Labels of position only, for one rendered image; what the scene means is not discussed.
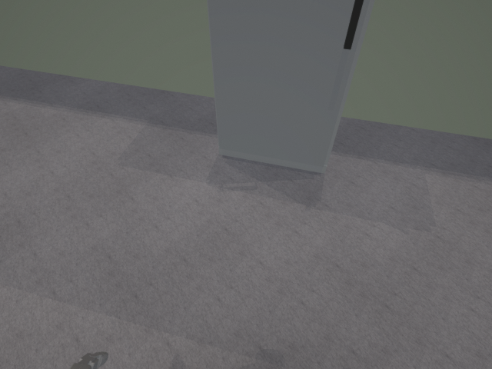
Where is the fridge door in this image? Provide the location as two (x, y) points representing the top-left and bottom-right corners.
(208, 0), (370, 167)

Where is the robot left hand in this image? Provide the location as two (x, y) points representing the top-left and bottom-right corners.
(69, 352), (108, 369)

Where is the handle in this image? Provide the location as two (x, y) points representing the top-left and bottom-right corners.
(344, 0), (364, 49)

